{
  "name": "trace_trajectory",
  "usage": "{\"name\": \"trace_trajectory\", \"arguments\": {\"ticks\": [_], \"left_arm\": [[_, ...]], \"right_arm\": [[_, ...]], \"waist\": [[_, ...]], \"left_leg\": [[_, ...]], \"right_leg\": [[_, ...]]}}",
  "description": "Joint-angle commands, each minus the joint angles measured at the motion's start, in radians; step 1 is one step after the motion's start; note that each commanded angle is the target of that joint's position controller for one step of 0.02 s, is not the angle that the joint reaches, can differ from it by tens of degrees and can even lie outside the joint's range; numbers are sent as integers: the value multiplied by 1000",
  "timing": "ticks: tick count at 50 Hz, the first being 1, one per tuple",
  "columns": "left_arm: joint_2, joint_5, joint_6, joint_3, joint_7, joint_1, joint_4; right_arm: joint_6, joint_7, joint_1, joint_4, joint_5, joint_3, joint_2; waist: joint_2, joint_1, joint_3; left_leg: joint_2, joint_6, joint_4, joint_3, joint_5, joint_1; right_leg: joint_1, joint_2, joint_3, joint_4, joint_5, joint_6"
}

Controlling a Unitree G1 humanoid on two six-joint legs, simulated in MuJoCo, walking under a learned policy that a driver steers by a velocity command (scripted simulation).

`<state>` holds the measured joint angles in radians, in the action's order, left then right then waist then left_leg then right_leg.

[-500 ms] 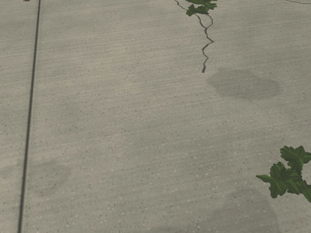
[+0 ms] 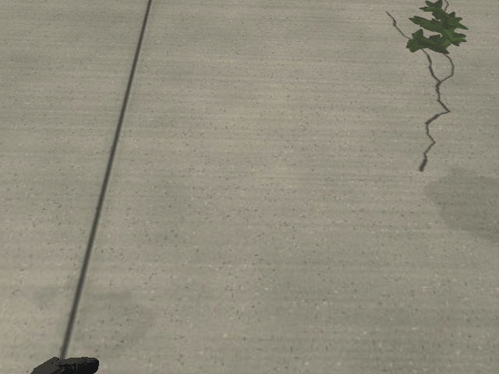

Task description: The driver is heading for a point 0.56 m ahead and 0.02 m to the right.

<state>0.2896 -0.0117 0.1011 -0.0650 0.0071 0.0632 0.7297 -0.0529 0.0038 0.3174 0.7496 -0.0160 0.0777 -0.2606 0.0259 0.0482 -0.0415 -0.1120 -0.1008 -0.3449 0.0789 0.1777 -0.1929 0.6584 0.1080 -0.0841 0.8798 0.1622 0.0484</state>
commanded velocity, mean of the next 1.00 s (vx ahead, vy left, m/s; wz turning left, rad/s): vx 0.34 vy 0.00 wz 0.17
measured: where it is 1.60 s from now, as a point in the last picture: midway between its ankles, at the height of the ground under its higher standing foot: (245, 365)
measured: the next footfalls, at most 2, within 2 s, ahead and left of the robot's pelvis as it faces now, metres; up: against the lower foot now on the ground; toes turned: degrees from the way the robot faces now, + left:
right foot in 0.20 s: +0.31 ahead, -0.14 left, +0.00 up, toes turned +8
left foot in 0.68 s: +0.53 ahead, +0.13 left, +0.00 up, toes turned +8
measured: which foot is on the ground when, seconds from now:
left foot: down 0.00-0.22, up 0.24-0.66, down 0.68-1.00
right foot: up 0.00-0.18, down 0.20-0.70, up 0.72-0.96, down 0.98-1.00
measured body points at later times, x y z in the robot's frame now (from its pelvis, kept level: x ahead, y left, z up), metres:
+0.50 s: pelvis +0.28 -0.05 +0.00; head +0.31 -0.05 +0.45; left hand +0.27 +0.22 -0.12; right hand +0.50 -0.27 -0.09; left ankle +0.36 +0.13 -0.69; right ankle +0.27 -0.15 -0.75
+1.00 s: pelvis +0.43 +0.01 -0.02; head +0.44 +0.01 +0.43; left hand +0.49 +0.29 -0.14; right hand +0.61 -0.21 -0.13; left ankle +0.49 +0.12 -0.75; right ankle +0.47 -0.13 -0.75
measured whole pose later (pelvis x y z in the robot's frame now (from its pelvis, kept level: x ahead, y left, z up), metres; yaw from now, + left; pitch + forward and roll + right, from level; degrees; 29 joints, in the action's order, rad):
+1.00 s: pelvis +0.43 +0.01 -0.02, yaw +8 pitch +0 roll +2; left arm 0.26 -0.02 -0.02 -0.03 0.03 0.20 0.86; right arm -0.01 0.01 0.15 0.79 0.02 0.03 -0.21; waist 0.02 0.00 -0.02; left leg -0.05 -0.03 -0.50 -0.03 0.16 -0.35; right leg 0.31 0.07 -0.04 0.58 0.27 0.04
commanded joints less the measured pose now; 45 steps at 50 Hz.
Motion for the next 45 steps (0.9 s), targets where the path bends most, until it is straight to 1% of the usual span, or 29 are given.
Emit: {"name": "trace_trajectory", "arguments": {"ticks": [1,4,7,9,10,11,12,13,14,15,16,17,19,22,25,27,30,32,33,34,35,36,37,38,39,40,41,43,45], "left_arm": [[33,1,7,0,-7,-73,-72],[54,18,15,-3,-21,-132,-95],[86,17,30,-13,-36,-128,-99],[104,15,39,-25,-37,-50,-82],[132,6,44,-40,-33,45,-58],[182,-8,46,-53,-27,201,-42],[262,-13,34,-77,-33,320,6],[176,22,29,-57,-40,332,13],[118,27,22,-40,-35,277,1],[103,14,13,-30,-32,219,-10],[85,7,8,-22,-31,184,-7],[69,-1,9,-13,-29,168,-7],[64,6,12,-10,-29,175,5],[113,18,12,-22,-21,202,29],[133,21,-2,-24,-14,212,46],[141,25,-13,-23,-11,252,69],[141,30,-30,-19,-8,284,94],[152,34,-39,-21,-3,256,95],[148,35,-41,-20,-1,241,92],[123,23,-36,-11,0,258,89],[58,-9,-24,15,-3,314,70],[14,3,-27,37,-9,444,105],[103,21,-42,15,-13,414,121],[120,31,-58,7,-8,327,100],[108,25,-77,6,2,272,93],[102,16,-97,3,11,255,91],[85,13,-112,5,18,271,96],[49,6,-122,14,28,298,116],[43,3,-123,16,29,279,123]], "right_arm": [[-11,-17,-24,-77,-6,47,-177],[-5,-17,26,-59,-10,46,-173],[-1,-21,56,-44,-7,40,-152],[4,-21,38,-46,-2,40,-153],[4,-18,30,-54,2,31,-127],[2,-16,23,-77,15,13,-89],[-10,-16,186,-77,-15,-5,-28],[-15,-18,171,-61,-25,2,-105],[-16,-16,45,-79,-25,15,-162],[-18,-18,-36,-101,-10,12,-155],[-23,-15,-82,-118,7,12,-142],[-24,-12,-78,-120,11,13,-129],[-20,-7,-49,-114,5,7,-93],[-18,-6,-121,-140,12,-9,-60],[-25,0,-204,-152,14,-22,-37],[-29,6,-244,-156,13,-22,-38],[-32,19,-288,-172,11,-16,-53],[-34,24,-249,-163,19,-4,-79],[-36,21,-180,-137,28,6,-98],[-38,12,-109,-121,37,21,-149],[-33,2,-23,-122,66,27,-211],[-19,5,-8,-110,59,8,-159],[-4,14,-11,-102,32,-2,-111],[2,16,-79,-102,20,-9,-97],[5,16,-144,-103,22,-16,-86],[7,17,-202,-105,29,-18,-85],[11,16,-245,-103,40,-13,-100],[13,11,-275,-92,50,-11,-96],[16,3,-266,-72,45,-14,-87]], "waist": [[-93,-2,45],[-118,27,45],[-135,23,46],[-161,-26,59],[-150,-73,119],[-66,-141,256],[265,-94,383],[229,-121,340],[119,-145,193],[38,-128,125],[16,-106,64],[39,-78,58],[70,-56,67],[51,-67,48],[45,-87,30],[53,-107,48],[68,-114,61],[72,-73,84],[61,-36,116],[14,-12,171],[-147,-14,312],[-300,-35,458],[-209,-14,438],[-156,-21,313],[-107,-38,234],[-104,-65,182],[-137,-95,158],[-173,-110,159],[-167,-98,177]], "left_leg": [[183,-136,101,144,-214,-84],[211,-118,69,198,-118,-47],[266,-104,-10,269,-105,66],[263,-81,-86,279,-222,95],[212,-55,-204,246,-333,82],[155,-17,-468,180,-220,-36],[3,66,-821,73,251,-403],[39,73,-954,122,393,-561],[81,70,-993,118,309,-616],[123,69,-968,71,235,-594],[155,69,-902,51,184,-577],[187,69,-849,44,149,-522],[202,77,-771,17,137,-472],[219,99,-604,-17,64,-488],[196,110,-397,-52,-97,-414],[159,114,-303,-75,-197,-343],[131,92,-212,-65,-227,-298],[117,61,-138,-61,-226,-213],[99,40,-90,-77,-278,-102],[158,6,-82,-38,-531,51],[376,-101,-190,167,-961,354],[544,-254,-181,368,-1035,484],[490,-234,-137,371,-792,408],[441,-192,-93,307,-616,302],[408,-163,-51,265,-495,178],[381,-141,-8,223,-401,47],[349,-124,31,175,-331,-70],[303,-118,56,100,-267,-162],[296,-115,65,87,-146,-167]], "right_leg": [[-120,-68,50,-222,-212,16],[-160,-94,38,-323,-269,7],[-161,-87,24,-377,-198,-34],[-256,-103,55,-418,-131,-75],[-403,-96,56,-429,-133,-109],[-654,50,-94,-398,-142,-177],[-996,258,-553,-484,75,-358],[-1004,288,-722,-577,335,-363],[-885,251,-585,-595,358,-318],[-761,208,-462,-603,262,-288],[-654,172,-380,-625,149,-285],[-592,140,-318,-643,60,-273],[-549,108,-243,-673,-44,-278],[-526,111,-159,-714,-158,-295],[-496,70,-44,-702,-358,-261],[-510,53,6,-661,-473,-236],[-569,71,0,-591,-487,-210],[-589,74,-12,-510,-484,-181],[-576,47,-1,-433,-517,-160],[-520,-6,30,-307,-446,-119],[-303,-80,67,-42,-65,-61],[-171,-126,24,183,527,-14],[-142,-89,-26,244,552,-3],[-86,-65,-2,258,507,7],[-87,-41,8,223,455,15],[-143,-21,7,162,410,23],[-234,-20,22,94,358,30],[-355,-40,56,-25,286,33],[-418,-47,64,-133,178,21]]}}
